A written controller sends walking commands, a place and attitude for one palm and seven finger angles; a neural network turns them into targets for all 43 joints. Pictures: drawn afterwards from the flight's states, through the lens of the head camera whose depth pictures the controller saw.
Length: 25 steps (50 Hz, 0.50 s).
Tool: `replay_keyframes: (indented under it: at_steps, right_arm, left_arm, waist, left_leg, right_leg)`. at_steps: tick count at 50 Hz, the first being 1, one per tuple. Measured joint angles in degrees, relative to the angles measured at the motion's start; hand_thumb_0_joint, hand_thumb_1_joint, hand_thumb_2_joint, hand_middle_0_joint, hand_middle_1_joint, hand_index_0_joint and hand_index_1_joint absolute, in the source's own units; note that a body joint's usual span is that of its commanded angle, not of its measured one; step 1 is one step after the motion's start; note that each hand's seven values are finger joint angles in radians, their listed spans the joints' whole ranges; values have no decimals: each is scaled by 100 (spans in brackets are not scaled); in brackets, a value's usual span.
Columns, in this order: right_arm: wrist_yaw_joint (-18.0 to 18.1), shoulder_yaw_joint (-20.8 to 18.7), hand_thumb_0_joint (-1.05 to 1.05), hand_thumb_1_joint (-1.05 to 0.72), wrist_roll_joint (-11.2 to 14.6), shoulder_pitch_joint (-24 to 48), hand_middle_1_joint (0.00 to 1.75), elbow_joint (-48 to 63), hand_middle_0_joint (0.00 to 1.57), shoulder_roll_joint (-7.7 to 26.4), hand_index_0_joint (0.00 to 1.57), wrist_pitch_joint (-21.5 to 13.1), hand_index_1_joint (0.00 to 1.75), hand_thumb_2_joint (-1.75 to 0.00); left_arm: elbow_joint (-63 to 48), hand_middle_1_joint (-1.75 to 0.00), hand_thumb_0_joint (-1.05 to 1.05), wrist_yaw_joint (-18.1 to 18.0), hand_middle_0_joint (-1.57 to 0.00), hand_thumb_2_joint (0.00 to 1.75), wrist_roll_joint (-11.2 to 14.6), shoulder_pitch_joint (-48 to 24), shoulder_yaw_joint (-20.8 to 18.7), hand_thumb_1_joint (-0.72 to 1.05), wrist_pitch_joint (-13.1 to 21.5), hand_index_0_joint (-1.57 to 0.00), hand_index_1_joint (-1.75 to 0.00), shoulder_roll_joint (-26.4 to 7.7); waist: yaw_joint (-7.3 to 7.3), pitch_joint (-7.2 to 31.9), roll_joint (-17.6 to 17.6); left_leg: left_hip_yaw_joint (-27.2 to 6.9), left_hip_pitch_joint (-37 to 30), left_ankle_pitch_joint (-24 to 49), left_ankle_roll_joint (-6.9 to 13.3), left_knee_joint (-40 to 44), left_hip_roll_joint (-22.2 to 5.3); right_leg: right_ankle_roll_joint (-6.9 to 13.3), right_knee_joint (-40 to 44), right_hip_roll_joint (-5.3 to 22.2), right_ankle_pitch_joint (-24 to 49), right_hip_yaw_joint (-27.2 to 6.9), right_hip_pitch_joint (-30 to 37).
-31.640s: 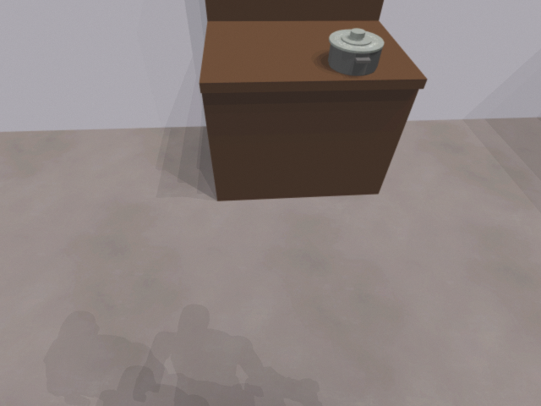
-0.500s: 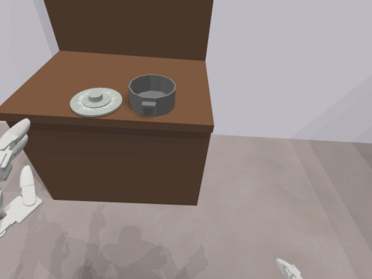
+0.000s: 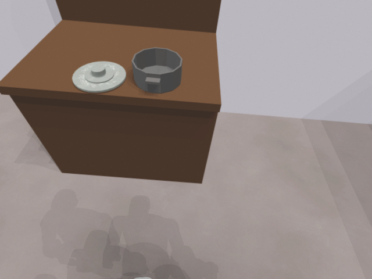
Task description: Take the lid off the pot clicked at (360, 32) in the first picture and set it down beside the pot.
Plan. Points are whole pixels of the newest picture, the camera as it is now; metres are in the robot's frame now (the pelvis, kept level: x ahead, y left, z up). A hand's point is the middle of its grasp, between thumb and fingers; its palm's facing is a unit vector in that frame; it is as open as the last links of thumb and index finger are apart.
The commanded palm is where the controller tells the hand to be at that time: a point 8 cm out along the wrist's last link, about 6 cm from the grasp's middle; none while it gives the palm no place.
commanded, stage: stop stepping back and stand still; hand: left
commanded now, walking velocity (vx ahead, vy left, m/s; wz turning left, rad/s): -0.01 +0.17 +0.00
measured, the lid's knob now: (98, 70) +0.84 +0.38 -0.05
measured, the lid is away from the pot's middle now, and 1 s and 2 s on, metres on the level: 0.23 0.23 0.23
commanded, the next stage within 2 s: let the arm hang, fingers relaxed in 0.90 s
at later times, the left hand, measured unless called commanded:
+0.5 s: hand out of the picture +0.10 +0.18 -0.16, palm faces +0.06 -0.98 -0.21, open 7.2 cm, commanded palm none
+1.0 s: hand out of the picture +0.11 +0.18 -0.16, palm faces +0.06 -0.98 -0.21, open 7.3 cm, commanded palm none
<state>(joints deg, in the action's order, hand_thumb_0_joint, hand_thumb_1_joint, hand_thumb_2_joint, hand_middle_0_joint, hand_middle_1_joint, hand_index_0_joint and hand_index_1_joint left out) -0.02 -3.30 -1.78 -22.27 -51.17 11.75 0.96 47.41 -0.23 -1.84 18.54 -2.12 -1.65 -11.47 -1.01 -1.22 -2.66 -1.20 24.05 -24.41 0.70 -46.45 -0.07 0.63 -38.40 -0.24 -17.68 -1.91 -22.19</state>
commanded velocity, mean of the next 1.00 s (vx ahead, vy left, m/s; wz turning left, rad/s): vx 0.00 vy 0.00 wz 0.00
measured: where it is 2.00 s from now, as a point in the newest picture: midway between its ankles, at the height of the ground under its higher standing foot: outside the picture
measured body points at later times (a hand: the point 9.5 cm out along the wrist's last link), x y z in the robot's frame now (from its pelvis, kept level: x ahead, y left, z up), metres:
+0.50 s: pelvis +0.08 +0.01 +0.02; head +0.09 +0.01 +0.47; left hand +0.10 +0.23 -0.14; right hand +0.06 -0.20 -0.14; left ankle +0.04 +0.11 -0.72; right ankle +0.05 -0.12 -0.72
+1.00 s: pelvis +0.10 +0.00 +0.02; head +0.12 +0.01 +0.47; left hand +0.11 +0.23 -0.14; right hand +0.10 -0.22 -0.14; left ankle +0.04 +0.11 -0.72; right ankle +0.05 -0.12 -0.72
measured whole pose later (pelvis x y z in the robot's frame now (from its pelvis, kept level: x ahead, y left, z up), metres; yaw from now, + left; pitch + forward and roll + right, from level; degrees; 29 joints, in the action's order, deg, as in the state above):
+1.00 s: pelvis +0.10 +0.00 +0.02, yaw +1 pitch +0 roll +0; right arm 2.2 -2.3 -0.6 -16.9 -63.0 6.9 -0.1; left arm 62.7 -3.0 -0.5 14.9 -1.3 0.2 -8.9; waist -0.9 -1.8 -0.4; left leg 1.7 7.6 -20.6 0.3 -28.4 -0.8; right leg 0.8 -27.8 -1.2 -19.7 -0.6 -7.8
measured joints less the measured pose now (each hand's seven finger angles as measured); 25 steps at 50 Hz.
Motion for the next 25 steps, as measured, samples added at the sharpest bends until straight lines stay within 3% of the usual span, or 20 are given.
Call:
replay_keyframes:
  at_steps: [2,4,6,9,12,17,25]
  right_arm:
    - [-12,-73,1,-91,17,-38,30,-259,20,72,20,94,30,-89]
    - [-18,-101,1,-91,43,-79,30,-427,20,78,20,134,30,-89]
    - [-14,-97,1,-91,73,-111,30,-493,19,10,20,127,30,-89]
    - [17,-41,1,-91,68,-208,30,-462,19,-80,20,-20,30,-89]
    - [98,18,0,-91,11,-99,30,-571,19,-308,20,-72,30,-89]
    - [112,159,0,-91,92,48,30,-791,19,-631,20,-176,30,-89]
    - [164,104,3,-95,108,335,30,-1128,20,-610,20,-147,30,-89]
  left_arm:
    - [289,-30,-2,-64,-20,90,-11,83,-15,98,39,-21,-30,11]
    - [567,-30,-1,-142,-20,90,-22,198,-62,97,45,-20,-30,6]
    - [817,-30,-1,-194,-20,90,-33,270,-106,96,22,-20,-30,-17]
    - [1033,-30,0,-179,-20,90,30,338,-94,94,-4,-20,-30,-1]
    - [1212,-30,1,-108,-20,90,84,210,-40,93,-49,-20,-30,3]
    - [1321,-30,1,-110,-20,90,105,-124,107,92,140,-20,-30,139]
    - [1421,-30,2,-270,-20,90,117,-399,106,95,252,-20,-30,242]
  waist:
    - [31,-122,231]
    - [27,-99,315]
    - [5,-38,283]
    - [-1,80,310]
    - [-8,65,150]
    - [60,74,88]
    - [25,58,235]
  left_leg:
    - [-109,298,-42,19,-868,23]
    - [-38,407,34,49,-1122,10]
    - [79,226,15,90,-603,-45]
    - [68,-379,398,177,1018,-140]
    - [194,-452,647,143,1108,-15]
    - [271,-830,730,65,1533,107]
    - [275,-1264,576,24,1727,20]
  right_leg:
    - [0,46,-86,49,204,132]
    - [-9,281,-98,86,309,297]
    - [-25,536,-62,150,352,442]
    - [-44,499,-68,22,376,404]
    - [9,89,23,-447,250,261]
    - [-32,732,82,187,150,620]
    - [-48,954,-7,-44,142,1058]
